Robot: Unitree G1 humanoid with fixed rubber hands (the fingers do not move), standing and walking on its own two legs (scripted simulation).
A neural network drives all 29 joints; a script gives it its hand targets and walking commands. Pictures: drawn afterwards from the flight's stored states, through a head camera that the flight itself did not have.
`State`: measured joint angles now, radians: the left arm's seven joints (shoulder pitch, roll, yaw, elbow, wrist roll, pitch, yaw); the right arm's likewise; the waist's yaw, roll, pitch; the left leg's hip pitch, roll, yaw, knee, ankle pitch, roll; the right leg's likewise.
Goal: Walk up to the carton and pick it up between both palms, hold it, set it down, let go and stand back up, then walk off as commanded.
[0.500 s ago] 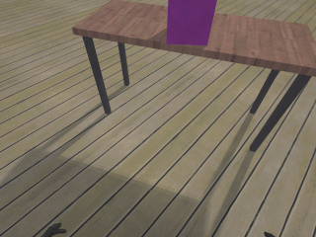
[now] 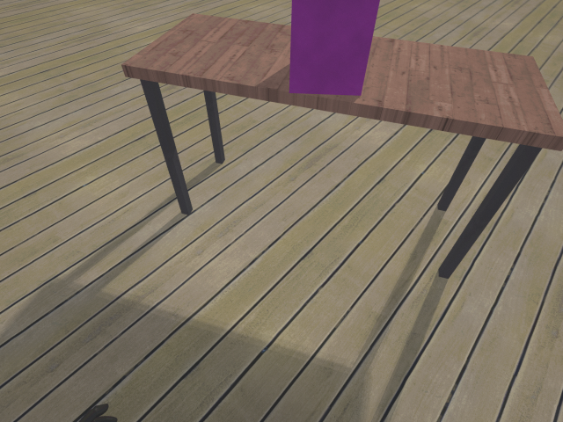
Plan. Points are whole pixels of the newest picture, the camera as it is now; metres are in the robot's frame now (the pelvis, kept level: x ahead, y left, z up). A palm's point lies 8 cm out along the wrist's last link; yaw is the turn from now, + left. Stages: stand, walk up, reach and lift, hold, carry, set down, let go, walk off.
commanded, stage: stand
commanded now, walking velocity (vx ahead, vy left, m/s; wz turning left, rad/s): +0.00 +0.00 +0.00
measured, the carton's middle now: (328, 36) +1.09 -0.09 +0.09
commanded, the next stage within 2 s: walk off in 0.36 s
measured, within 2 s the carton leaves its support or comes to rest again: neither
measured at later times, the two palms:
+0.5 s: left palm out of the picture +0.11 +0.29 -0.11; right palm out of the picture +0.09 -0.30 -0.11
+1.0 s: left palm out of the picture +0.05 +0.32 -0.15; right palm out of the picture +0.04 -0.33 -0.12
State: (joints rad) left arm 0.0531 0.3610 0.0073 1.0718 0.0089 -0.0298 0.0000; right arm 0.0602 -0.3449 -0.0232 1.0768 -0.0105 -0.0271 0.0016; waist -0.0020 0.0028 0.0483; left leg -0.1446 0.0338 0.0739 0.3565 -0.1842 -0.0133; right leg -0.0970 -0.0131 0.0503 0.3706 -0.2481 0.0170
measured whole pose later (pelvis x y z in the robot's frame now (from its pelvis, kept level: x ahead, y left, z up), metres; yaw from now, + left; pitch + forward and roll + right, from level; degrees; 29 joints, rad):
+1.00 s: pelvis -0.08 +0.00 -0.04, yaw +0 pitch -2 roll +0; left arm 0.08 0.46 0.06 0.75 0.01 0.07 0.00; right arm 0.11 -0.40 -0.08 0.83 -0.01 0.02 -0.01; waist 0.02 -0.07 0.22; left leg -0.29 -0.03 -0.03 0.74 -0.41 0.00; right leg -0.42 0.01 0.06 0.78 -0.34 0.01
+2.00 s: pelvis -0.35 -0.06 -0.05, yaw -3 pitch -6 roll +0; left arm 0.26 0.49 0.08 0.72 0.01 0.03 0.01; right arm 0.12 -0.41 -0.07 0.72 -0.02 0.02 -0.02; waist 0.02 -0.05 0.20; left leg -0.39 0.04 -0.03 0.86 -0.38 -0.02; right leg -0.47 0.14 0.14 1.26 -0.54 0.01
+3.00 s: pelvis -0.71 -0.06 -0.04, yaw +0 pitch -3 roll +1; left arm 0.18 0.41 0.07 0.65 0.05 -0.01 0.05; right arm 0.21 -0.51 -0.09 0.66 0.00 0.07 0.03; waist 0.01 0.05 0.18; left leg -0.36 -0.06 -0.12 1.12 -0.58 0.02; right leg -0.45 -0.05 0.05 0.77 -0.27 0.02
